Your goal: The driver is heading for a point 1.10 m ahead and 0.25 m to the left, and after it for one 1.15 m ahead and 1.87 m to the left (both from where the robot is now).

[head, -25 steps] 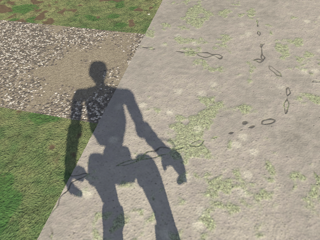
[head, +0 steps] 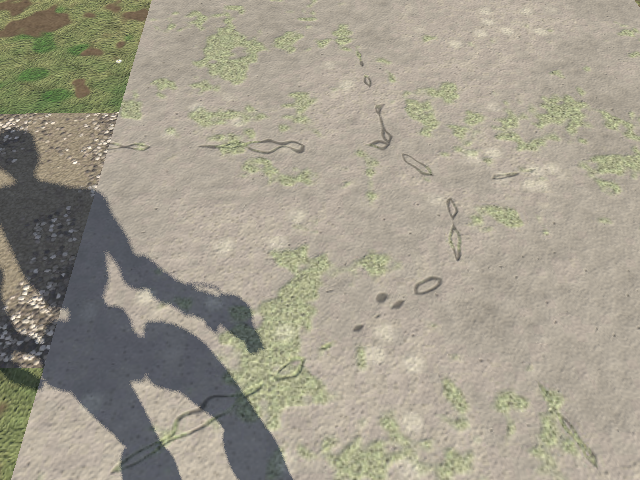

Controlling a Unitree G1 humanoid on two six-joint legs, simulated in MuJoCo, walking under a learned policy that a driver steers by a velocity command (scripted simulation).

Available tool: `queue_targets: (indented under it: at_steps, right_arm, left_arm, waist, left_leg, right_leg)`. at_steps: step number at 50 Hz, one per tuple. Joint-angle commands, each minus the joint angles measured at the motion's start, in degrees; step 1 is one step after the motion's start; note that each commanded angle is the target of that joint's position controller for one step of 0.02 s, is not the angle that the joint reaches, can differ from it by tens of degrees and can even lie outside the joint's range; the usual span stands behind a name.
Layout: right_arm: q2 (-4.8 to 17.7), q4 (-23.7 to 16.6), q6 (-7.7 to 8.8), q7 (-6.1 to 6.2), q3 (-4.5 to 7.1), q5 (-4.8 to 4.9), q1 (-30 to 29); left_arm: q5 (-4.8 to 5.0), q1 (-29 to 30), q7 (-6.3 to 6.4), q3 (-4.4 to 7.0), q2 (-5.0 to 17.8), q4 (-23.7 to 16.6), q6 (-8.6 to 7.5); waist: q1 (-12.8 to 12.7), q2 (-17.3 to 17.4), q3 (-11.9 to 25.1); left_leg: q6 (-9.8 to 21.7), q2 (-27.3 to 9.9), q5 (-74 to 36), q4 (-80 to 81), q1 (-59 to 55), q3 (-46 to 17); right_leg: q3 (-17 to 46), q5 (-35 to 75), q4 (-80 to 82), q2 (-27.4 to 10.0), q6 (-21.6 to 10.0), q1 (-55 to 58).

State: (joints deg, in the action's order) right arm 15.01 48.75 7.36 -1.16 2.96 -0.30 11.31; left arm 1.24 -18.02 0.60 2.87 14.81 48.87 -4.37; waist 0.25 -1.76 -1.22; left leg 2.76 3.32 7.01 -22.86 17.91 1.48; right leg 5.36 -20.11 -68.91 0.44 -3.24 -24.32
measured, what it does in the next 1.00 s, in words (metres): walks ahead, turning left: right foot, then left foot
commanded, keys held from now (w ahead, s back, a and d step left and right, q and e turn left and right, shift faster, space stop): w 0.16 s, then w+q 0.68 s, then q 0.16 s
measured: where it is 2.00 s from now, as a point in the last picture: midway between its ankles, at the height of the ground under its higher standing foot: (295, 407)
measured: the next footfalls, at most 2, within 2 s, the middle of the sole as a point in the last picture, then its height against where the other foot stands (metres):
right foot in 0.34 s outside the picture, level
left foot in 0.88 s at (268, 428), level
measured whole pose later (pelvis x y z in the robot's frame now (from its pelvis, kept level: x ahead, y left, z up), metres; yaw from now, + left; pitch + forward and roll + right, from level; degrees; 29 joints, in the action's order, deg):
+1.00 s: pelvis +0.50 +0.03 -0.01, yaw +24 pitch +2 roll -1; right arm 16.6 39.0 2.3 -2.4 4.1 0.6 7.7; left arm 0.5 -12.6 1.0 3.2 16.5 46.5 -5.2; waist -1.1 0.0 -4.4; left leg 5.4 4.2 9.6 -32.9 25.4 1.8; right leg 0.9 -27.8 -72.9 -3.3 2.3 -21.7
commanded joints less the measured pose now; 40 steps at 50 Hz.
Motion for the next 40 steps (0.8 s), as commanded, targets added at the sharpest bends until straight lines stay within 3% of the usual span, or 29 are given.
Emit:
queue_targets:
  at_steps: [1, 5, 8, 12, 14, 16, 17, 18, 19, 20, 22, 23, 25, 28, 31, 37, 40]
  right_arm:
    - [3.87, -1.4, 0.61, -0.26, 0.55, -0.06, 1.79]
    - [7.82, 0.1, 0.3, 0.27, 1.44, 0.65, 4.75]
    - [8.86, 0.82, -0.46, 0.54, 1.43, 1.27, 6.65]
    - [9.34, 2.68, -1.52, 0.56, 1.16, 2.09, 11.79]
    - [10.18, 2.75, -2.17, 0.83, 1.35, 2.16, 11.64]
    - [10.08, 2.38, -2.72, 1.1, 1.15, 1.9, 10.62]
    - [7.61, 1.37, -2.55, 1.04, 0.24, 1.16, 9.7]
    - [1.5, -0.54, -1.7, 1.04, -1.49, 0.44, 13.08]
    - [1.51, -0.23, -0.86, 1.09, -1.58, 2.13, 16.53]
    - [7.21, -0.31, -0.9, 1.27, 0.1, 3.39, 13.44]
    - [6.79, -1.34, -1.89, 1.61, 0.64, 2.53, 8.26]
    - [5.99, -1.38, -2.73, 1.64, 1.02, 2.07, 8.19]
    - [3.58, -1.61, -4.12, 1.22, 0.91, 2.14, 8.8]
    - [2.85, -3.47, -5.0, 1.11, 1.16, 1.88, 6.31]
    - [2.33, -5.49, -4.88, 0.38, 1.04, 1.63, 1.73]
    - [1.47, -11.03, -4.64, -1.95, 0.2, 1.49, -10.35]
    - [2.28, -13.49, -4.7, -2.86, 0.51, 1.68, -12.29]
  left_arm:
    - [-0.25, -1.52, -0.14, 0.57, 2.11, -4.01, -0.66]
    - [-1.22, 6.1, -0.27, -0.47, 1.21, -7.39, -0.73]
    - [-0.89, 11.84, -0.81, -0.91, 1.25, -8.85, -1.13]
    - [-0.13, 18.72, -1.61, -0.72, 2.68, -11.58, -1.75]
    - [-0.05, 18.4, -2.01, -0.08, 4.47, -12.12, -2.33]
    - [-0.33, 10.31, -1.69, 1.54, 7.22, -9.9, -2.7]
    - [-0.94, 0.79, -1.1, 2.97, 10.59, -7.91, -2.81]
    - [-2.12, -7.52, -0.65, 4.44, 16.54, -7.03, -2.25]
    - [-2.18, -9.95, -0.97, 3.99, 14.53, -6.03, -1.79]
    - [-1.56, -6.24, -1.22, 2.68, 9.91, -6.48, -2.02]
    - [-1.12, 2.56, -1.71, 1.17, 5.22, -7.17, -2.29]
    - [-1.32, 5.13, -1.85, 0.88, 3.86, -7.02, -2.54]
    - [-1.81, 6.46, -1.84, 1.25, 3.91, -5.99, -3.18]
    - [-2.18, 4.73, -1.08, 2.01, 5.36, -4.03, -3.55]
    - [-2.15, 3.55, -0.29, 2.41, 6.71, -2.7, -3.05]
    - [-1.06, -1.06, 0.44, 3.19, 9.48, -0.51, -1.46]
    - [-0.39, -1.48, 0.48, 3.58, 10.84, 0.05, -0.23]
  waist:
    - [-0.96, 5.39, 2.73]
    - [0.38, 4.35, 0.3]
    - [2.12, 4.98, -0.46]
    - [4.02, 5.9, -1.73]
    - [2.47, 6.47, -1.35]
    - [-2.43, 6.29, 2.62]
    - [-6.8, 4.02, 9.02]
    - [-7.79, -8.78, 18.08]
    - [-7.04, -16.28, 22.72]
    - [-6.41, -9.38, 14.56]
    - [-3.06, -4.19, 5.72]
    - [-1.34, -5.03, 3.43]
    - [0.33, -4.87, 1.89]
    - [0.68, -1.97, 0.49]
    - [-0.3, -1.38, -0.93]
    - [-4.53, -0.07, -4.76]
    - [-3.86, -1.11, -4.34]
  left_leg:
    - [11.15, -15.49, -2.08, 13.99, -9.59, -17.7]
    - [12.07, -15.94, -6.21, 16.89, -7.93, -12.64]
    - [9.82, -13.71, -7.51, 16.33, -7.26, -7.72]
    - [8.61, -15.07, -4.99, 13.12, -9.54, -9.96]
    - [7.52, -16.56, -3.66, 10.36, -11.7, -12.33]
    - [5.39, -14.23, -10.55, 1.55, -10.43, -11.28]
    - [3.25, -10.57, -9.38, -11.75, -4.19, -8.38]
    - [-0.68, -2.94, 9.01, -33.68, 15.17, -2.33]
    - [-1.03, -1.49, 26.22, -46.13, 24.38, -7.28]
    - [-0.51, -4.58, 22.3, -51.18, 27.96, -9.81]
    - [-0.56, -8.78, 12.79, -48.25, 25.59, -7.98]
    - [-0.71, -10.27, 9.83, -45.73, 23.23, -8.13]
    - [-1.13, -10.84, 6.02, -44.87, 19.8, -7.53]
    - [-1.66, -10.74, 0.55, -41.33, 23.29, -8.68]
    - [-1.82, -10.21, -6.76, -31.54, 24.48, -7.94]
    - [0.01, -9.56, -8.67, -18.13, 25.49, -1.72]
    - [2.2, -7.56, -1.59, -15.24, 22.99, 1.84]
  right_leg:
    - [0.75, 3.12, 2.89, -6.5, 0.02, -10.43]
    - [-1.6, 10.61, 16.3, -8.17, 1.72, -13.4]
    - [-3.88, 19.23, 27.39, -6.48, 2.12, -10.05]
    - [-4.36, 20.3, 35.53, -3.96, 2.41, -6.25]
    - [-3.96, 17.57, 39.09, -3.12, 1.52, -3.13]
    - [-5.28, 15.0, 42.36, -1.46, -0.1, 9.49]
    - [-0.82, 15.32, 41.52, -6.47, -2.65, 23.33]
    - [17.77, 12.9, 42.44, -21.14, -8.63, 44.49]
    - [35.08, 4.36, 49.97, -26.59, -12.93, 46.4]
    - [29.17, 1.38, 51.34, -24.55, -10.8, 39.23]
    - [14.44, 7.08, 54.85, -19.35, -7.79, 25.16]
    - [9.23, 10.04, 57.06, -17.19, -6.86, 20.71]
    - [2.68, 16.82, 59.76, -15.49, -6.72, 16.1]
    - [-3.5, 24.73, 60.65, -15.71, -7.43, 16.92]
    - [-8.31, 25.14, 61.39, -15.32, -6.87, 18.57]
    - [-14.08, 25.24, 60.22, -17.32, -5.65, 25.73]
    - [-16.41, 35.88, 55.24, -18.18, -4.25, 29.9]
